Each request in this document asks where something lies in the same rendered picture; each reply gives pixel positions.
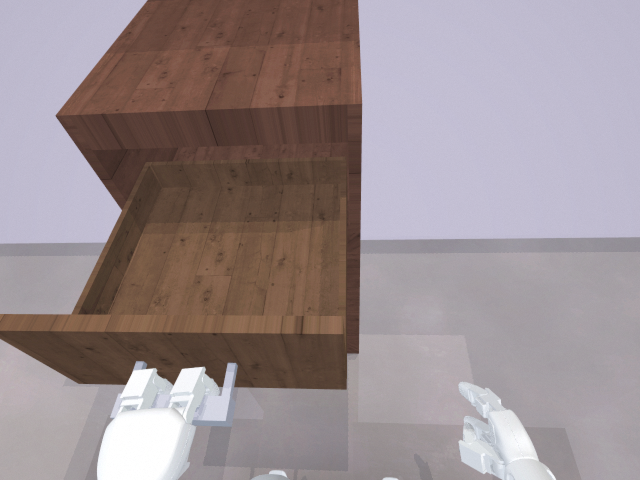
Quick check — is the cabinet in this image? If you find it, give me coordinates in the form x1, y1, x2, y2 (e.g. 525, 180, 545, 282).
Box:
55, 0, 362, 354

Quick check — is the robot right forearm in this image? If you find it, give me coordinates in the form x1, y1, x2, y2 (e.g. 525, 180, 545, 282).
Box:
504, 459, 556, 480

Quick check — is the drawer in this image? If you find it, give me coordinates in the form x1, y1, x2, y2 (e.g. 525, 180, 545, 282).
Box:
0, 157, 347, 390

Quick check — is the handle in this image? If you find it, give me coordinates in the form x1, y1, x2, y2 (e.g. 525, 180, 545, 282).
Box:
110, 361, 238, 427

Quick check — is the robot right hand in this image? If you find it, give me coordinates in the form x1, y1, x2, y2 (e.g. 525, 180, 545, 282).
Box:
458, 382, 539, 480

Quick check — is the robot left hand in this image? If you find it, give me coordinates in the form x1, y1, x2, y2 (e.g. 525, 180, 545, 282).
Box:
97, 367, 220, 480

